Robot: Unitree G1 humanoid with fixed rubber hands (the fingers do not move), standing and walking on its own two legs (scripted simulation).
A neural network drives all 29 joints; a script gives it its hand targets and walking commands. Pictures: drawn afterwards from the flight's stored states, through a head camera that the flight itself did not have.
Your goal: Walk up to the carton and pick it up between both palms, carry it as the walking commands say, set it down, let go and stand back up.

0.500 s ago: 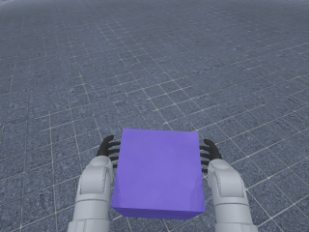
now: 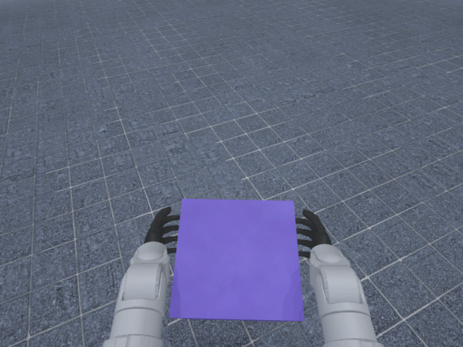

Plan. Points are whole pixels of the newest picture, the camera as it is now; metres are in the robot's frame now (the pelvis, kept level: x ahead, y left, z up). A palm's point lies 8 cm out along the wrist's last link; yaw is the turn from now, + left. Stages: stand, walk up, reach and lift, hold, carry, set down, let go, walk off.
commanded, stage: carry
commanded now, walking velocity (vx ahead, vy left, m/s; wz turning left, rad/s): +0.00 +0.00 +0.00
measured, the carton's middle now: (236, 266) +0.31 +0.00 -0.08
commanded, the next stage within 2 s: none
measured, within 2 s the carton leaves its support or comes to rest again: neither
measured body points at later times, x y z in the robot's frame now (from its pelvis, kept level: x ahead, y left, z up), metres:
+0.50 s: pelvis -0.01 +0.00 +0.00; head -0.03 -0.01 +0.45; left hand +0.29 +0.14 +0.03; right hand +0.29 -0.16 +0.02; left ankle -0.02 +0.10 -0.73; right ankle +0.01 -0.06 -0.73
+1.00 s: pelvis +0.00 +0.01 +0.00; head -0.02 +0.00 +0.45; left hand +0.30 +0.16 +0.03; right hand +0.29 -0.14 +0.02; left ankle -0.02 +0.10 -0.73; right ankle +0.01 -0.06 -0.73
